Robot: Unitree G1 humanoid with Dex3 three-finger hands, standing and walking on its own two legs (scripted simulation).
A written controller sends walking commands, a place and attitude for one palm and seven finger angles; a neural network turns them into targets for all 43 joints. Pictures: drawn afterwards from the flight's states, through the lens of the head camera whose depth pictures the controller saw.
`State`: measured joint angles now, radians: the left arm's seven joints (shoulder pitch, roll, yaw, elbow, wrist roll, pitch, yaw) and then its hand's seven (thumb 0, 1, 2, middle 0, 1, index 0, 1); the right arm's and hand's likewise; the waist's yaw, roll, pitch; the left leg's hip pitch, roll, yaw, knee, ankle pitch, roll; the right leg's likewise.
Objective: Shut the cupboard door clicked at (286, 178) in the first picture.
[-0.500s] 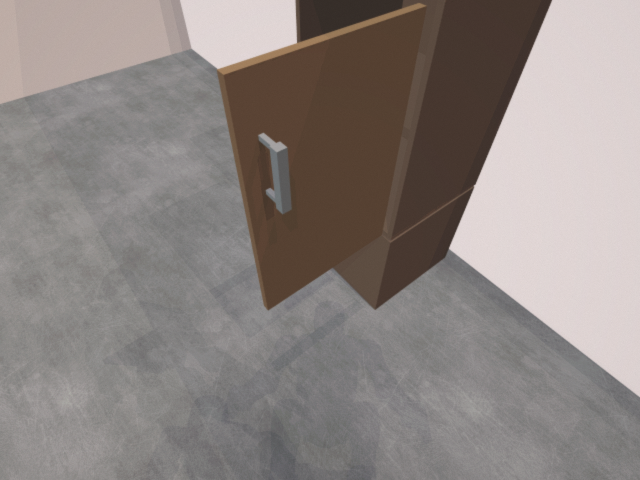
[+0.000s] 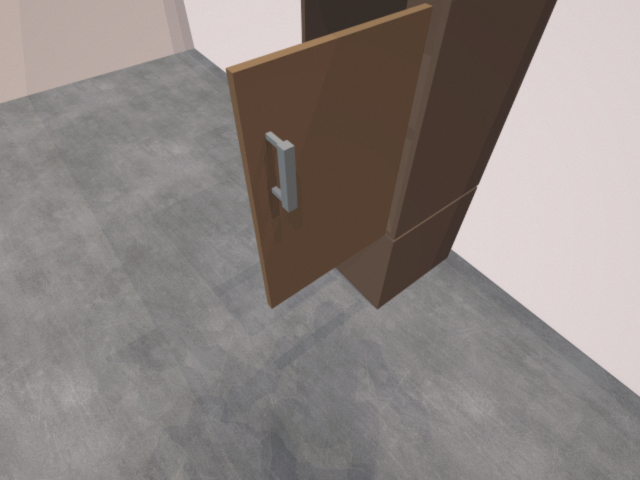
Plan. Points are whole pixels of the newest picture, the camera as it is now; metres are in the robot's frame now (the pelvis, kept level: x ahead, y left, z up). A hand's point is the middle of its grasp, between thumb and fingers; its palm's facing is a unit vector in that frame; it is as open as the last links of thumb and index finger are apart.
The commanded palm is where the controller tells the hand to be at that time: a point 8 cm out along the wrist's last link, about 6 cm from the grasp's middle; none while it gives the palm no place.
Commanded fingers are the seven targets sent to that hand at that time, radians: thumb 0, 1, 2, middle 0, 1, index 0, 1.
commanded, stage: look at it before walking up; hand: left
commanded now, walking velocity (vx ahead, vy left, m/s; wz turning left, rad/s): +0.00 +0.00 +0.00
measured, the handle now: (281, 172) +0.55 +0.10 +0.07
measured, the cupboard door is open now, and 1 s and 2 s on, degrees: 91 91 91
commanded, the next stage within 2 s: walk to a spot facing it in 0.34 s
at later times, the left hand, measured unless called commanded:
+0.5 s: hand out of the picture +0.08 +0.24 -0.16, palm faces -0.01 -0.95 -0.32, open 7.4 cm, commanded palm none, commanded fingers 0.00 0.90 0.90 -0.20 -0.30 -0.20 -0.30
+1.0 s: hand out of the picture +0.07 +0.14 -0.18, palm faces -0.15 -0.95 -0.29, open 7.3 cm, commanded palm none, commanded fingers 0.00 0.90 0.90 -0.20 -0.30 -0.20 -0.30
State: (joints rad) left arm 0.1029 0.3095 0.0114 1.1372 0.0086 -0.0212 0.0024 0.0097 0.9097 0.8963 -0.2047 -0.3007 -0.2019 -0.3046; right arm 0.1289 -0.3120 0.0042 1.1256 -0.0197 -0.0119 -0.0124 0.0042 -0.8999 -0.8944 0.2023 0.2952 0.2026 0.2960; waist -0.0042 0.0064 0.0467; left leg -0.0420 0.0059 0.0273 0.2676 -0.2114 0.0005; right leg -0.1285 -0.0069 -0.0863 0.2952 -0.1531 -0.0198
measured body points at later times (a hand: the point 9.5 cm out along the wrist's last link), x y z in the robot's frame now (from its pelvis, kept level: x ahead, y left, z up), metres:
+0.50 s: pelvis +0.00 +0.00 +0.00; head +0.02 -0.01 +0.45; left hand +0.08 +0.29 -0.14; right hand +0.07 -0.29 -0.14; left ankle -0.04 +0.12 -0.75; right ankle +0.00 -0.10 -0.75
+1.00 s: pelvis -0.02 -0.05 -0.02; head +0.03 -0.09 +0.42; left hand +0.08 +0.19 -0.15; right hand -0.03 -0.31 -0.19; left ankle -0.05 +0.11 -0.67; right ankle -0.02 -0.12 -0.75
